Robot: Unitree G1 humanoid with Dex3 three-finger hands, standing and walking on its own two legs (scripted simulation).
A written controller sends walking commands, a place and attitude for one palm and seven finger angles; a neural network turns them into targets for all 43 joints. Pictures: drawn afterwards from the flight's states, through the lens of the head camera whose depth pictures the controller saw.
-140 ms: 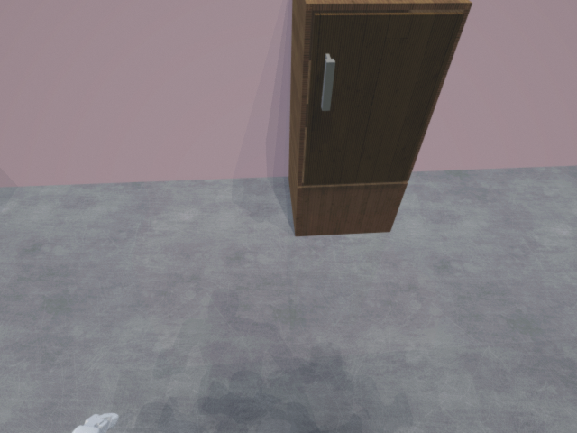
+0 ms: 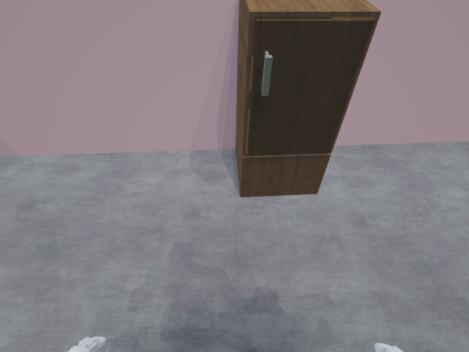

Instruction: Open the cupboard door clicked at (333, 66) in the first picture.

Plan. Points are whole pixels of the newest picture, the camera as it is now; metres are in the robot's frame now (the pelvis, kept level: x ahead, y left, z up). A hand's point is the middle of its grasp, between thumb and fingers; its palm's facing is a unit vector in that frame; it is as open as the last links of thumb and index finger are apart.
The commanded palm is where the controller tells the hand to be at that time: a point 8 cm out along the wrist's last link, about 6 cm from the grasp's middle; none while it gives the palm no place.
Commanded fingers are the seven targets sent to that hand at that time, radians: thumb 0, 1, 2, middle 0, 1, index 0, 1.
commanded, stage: stand and wait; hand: left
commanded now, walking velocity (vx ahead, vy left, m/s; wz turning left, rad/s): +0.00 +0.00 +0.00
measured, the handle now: (265, 73) +1.03 -0.05 -0.01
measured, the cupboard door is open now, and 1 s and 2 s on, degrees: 0 0 0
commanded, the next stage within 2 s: look at it before walking up in 0.68 s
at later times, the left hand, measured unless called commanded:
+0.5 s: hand out of the picture +0.05 +0.23 -0.15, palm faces -0.04 -0.94 -0.34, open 7.4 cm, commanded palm none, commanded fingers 0.00 0.90 0.90 -0.20 -0.30 -0.20 -0.30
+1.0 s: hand out of the picture +0.05 +0.22 -0.15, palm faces -0.04 -0.94 -0.33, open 7.4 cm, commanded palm none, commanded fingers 0.00 0.90 0.90 -0.20 -0.30 -0.20 -0.30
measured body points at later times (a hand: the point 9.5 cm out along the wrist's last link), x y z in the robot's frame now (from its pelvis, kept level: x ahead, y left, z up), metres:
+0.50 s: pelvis -0.02 -0.01 +0.01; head -0.02 -0.01 +0.46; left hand +0.05 +0.28 -0.13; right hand +0.05 -0.31 -0.13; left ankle -0.02 +0.10 -0.74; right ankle -0.01 -0.14 -0.74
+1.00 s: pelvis -0.03 -0.02 +0.01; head -0.02 -0.02 +0.46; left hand +0.05 +0.27 -0.12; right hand +0.04 -0.32 -0.13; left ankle -0.02 +0.10 -0.74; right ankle -0.01 -0.14 -0.74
